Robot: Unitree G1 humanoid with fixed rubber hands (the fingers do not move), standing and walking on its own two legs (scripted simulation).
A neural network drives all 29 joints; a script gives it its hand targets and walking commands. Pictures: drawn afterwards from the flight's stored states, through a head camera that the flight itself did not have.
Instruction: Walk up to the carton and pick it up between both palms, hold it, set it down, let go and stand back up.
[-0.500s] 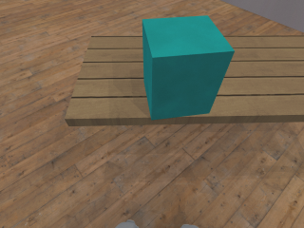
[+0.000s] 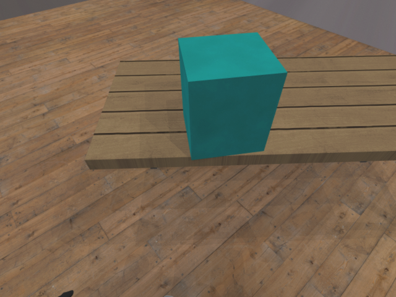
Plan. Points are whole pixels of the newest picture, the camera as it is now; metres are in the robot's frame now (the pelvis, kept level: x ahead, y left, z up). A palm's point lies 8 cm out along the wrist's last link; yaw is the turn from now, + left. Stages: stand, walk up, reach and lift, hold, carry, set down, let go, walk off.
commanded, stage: walk up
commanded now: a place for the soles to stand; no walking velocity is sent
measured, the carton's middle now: (223, 98) +0.60 -0.08 +0.07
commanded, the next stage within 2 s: none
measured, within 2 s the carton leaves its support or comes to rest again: neither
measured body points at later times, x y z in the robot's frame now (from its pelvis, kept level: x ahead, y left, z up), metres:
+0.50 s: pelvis +0.01 +0.00 +0.01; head +0.02 -0.02 +0.46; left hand +0.13 +0.29 -0.09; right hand +0.07 -0.33 -0.11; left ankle +0.06 +0.13 -0.70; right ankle +0.02 -0.15 -0.70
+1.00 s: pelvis +0.10 -0.07 +0.01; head +0.11 -0.06 +0.46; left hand +0.17 +0.24 -0.11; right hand +0.13 -0.41 -0.09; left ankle +0.18 +0.05 -0.68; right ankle +0.04 -0.18 -0.70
